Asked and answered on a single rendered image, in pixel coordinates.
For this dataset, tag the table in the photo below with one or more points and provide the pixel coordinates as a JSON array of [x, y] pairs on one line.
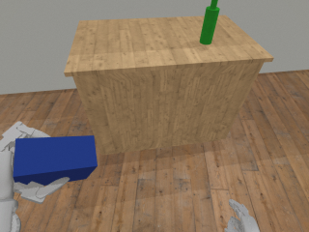
[[148, 83]]

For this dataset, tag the robot left hand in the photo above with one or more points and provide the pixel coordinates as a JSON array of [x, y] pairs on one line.
[[33, 192]]

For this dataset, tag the robot right hand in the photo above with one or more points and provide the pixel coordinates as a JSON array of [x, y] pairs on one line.
[[246, 223]]

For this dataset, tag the sponge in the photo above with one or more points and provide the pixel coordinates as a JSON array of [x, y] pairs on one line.
[[44, 160]]

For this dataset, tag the robot left forearm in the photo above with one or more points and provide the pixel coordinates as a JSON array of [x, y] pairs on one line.
[[9, 220]]

